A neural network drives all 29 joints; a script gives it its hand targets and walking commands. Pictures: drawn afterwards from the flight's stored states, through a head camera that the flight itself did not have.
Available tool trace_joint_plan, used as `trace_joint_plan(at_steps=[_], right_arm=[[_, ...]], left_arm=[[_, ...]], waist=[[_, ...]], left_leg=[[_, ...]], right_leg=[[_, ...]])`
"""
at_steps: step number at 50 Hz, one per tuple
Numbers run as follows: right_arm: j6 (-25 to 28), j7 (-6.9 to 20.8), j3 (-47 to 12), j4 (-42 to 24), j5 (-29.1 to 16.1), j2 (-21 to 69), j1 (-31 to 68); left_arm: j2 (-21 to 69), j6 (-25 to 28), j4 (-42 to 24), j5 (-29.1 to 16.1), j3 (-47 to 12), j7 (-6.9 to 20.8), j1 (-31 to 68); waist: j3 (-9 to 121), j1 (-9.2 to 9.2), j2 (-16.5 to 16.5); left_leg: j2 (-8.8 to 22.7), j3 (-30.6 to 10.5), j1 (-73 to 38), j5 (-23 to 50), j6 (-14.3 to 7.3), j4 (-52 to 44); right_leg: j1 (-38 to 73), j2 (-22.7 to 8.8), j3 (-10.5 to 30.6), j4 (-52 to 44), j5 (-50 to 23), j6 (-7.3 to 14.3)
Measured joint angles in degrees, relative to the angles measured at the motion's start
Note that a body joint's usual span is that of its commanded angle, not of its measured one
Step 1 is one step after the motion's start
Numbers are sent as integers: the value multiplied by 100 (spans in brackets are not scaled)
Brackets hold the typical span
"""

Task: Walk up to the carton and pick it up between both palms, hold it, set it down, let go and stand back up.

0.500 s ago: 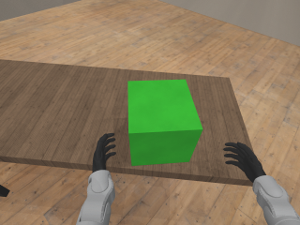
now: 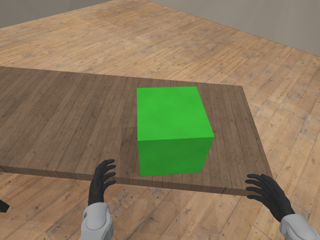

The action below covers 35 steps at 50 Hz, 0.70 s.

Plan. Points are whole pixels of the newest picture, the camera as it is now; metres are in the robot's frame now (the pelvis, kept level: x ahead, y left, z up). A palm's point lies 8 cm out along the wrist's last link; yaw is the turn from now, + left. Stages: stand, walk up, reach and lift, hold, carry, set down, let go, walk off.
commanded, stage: set down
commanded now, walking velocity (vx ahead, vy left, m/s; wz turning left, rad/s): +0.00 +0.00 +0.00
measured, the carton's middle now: (169, 130) +0.45 +0.03 +0.00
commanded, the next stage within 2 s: let go in 1.86 s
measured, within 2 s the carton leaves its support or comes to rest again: neither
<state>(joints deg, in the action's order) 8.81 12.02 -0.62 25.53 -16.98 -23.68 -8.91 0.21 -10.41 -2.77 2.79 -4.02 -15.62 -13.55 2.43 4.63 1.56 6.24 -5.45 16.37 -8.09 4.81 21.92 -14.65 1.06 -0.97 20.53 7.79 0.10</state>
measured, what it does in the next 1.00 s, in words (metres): stands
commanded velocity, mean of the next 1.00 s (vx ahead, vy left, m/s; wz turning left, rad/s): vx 0.00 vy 0.00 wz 0.00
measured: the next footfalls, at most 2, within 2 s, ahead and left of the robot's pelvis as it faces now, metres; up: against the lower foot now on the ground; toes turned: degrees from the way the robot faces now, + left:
none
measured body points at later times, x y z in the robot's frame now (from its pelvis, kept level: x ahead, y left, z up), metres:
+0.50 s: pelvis +0.03 +0.00 +0.00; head +0.05 +0.02 +0.45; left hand +0.22 +0.20 -0.01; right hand +0.24 -0.23 -0.02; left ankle +0.04 +0.19 -0.74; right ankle +0.03 -0.12 -0.74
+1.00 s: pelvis +0.03 +0.00 +0.00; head +0.06 +0.02 +0.45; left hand +0.20 +0.22 -0.04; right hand +0.23 -0.21 -0.04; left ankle +0.04 +0.19 -0.74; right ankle +0.03 -0.12 -0.74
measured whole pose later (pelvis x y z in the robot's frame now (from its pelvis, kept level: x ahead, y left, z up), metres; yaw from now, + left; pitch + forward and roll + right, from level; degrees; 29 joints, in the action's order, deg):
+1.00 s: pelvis +0.03 +0.00 +0.00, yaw +0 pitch +3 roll -1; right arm 9.7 4.4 -0.1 22.3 -13.3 -12.8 -15.9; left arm -9.4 -6.2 4.8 0.6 -2.8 -6.6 -19.4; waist -1.2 4.6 1.6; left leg 6.2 -5.4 14.9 -10.1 5.0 21.9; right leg -13.1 1.0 -1.0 20.5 10.0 0.1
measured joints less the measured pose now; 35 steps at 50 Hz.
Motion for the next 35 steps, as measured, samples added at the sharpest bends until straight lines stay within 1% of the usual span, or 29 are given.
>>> trace_joint_plan(at_steps=[5,12,22,29,35], right_arm=[[-135,0,53,-132,0,137,-85],[-159,-99,56,-258,0,374,-132],[41,-358,57,-320,0,475,-455],[197,-476,55,-319,0,635,-672],[182,-539,54,-319,36,836,-703]], left_arm=[[-139,-52,-1,-74,-1,60,0],[-338,-55,-1,-118,-1,194,-16],[-454,106,-2,-117,45,495,-379],[-579,293,36,-117,108,616,-580],[-708,361,274,-154,110,700,-580]], waist=[[-102,0,0],[-149,0,0],[-209,0,0],[-265,0,0],[-265,0,0]], left_leg=[[-4,0,-1,-19,-60,0],[-4,0,-2,-63,-60,0],[-4,1,-89,-162,7,0],[-4,1,-135,-185,14,0],[-4,1,-148,-186,14,0]], right_leg=[[0,0,0,0,10,0],[2,0,0,0,70,0],[93,-5,0,0,188,0],[138,-5,0,0,212,0],[151,-5,0,0,212,0]])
